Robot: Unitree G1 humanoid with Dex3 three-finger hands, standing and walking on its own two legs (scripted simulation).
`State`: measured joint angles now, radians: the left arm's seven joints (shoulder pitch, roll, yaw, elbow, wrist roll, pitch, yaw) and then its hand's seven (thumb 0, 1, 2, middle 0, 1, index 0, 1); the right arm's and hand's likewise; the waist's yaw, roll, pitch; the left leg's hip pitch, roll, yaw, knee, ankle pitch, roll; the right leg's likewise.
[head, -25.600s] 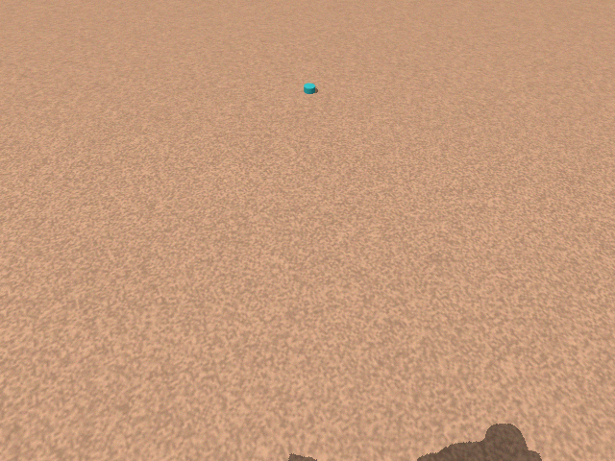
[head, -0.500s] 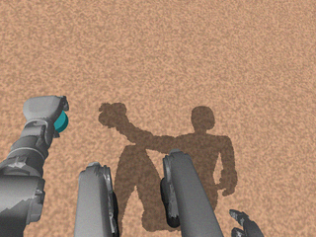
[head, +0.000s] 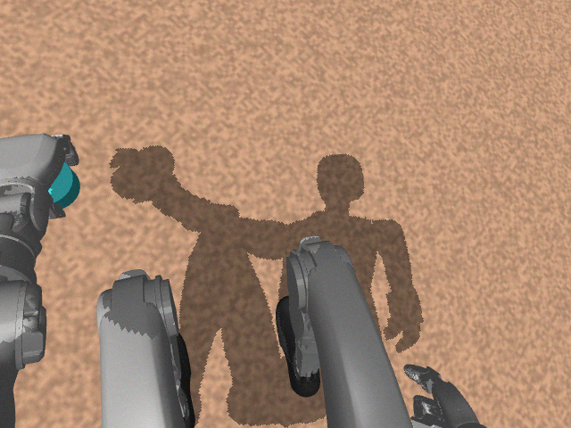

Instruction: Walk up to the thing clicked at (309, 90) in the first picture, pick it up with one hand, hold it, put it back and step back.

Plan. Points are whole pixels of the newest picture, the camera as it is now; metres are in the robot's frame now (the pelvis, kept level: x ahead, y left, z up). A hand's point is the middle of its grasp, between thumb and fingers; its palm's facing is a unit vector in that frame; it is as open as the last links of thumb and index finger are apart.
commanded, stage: crouch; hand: left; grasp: from above
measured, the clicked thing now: (48, 183) +0.47 +0.26 -0.19
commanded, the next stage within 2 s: lower in 0.44 s
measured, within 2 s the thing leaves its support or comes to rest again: neither
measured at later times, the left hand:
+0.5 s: hand (56, 187) +0.48 +0.26 -0.22, palm faces -0.45 -0.03 -0.89, open 9.4 cm
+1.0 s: hand (70, 196) +0.47 +0.26 -0.28, palm faces -0.45 -0.05 -0.89, open 9.3 cm
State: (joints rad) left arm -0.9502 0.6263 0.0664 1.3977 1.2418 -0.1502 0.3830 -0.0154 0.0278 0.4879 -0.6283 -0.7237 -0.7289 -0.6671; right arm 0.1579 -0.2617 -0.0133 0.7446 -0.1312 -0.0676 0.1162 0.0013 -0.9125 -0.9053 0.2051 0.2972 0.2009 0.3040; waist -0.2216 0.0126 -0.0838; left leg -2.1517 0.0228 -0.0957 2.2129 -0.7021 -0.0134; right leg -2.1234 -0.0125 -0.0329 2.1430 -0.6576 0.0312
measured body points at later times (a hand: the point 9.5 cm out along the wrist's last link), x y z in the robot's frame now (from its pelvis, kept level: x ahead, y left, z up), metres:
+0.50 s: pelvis +0.00 +0.00 -0.06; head +0.24 +0.05 +0.32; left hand +0.50 +0.26 -0.17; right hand +0.03 -0.27 -0.16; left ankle +0.07 +0.13 -0.36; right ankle +0.10 -0.13 -0.36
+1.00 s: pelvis +0.00 +0.00 -0.08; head +0.26 +0.07 +0.28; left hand +0.49 +0.26 -0.23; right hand +0.02 -0.27 -0.17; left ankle +0.07 +0.13 -0.36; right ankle +0.10 -0.13 -0.36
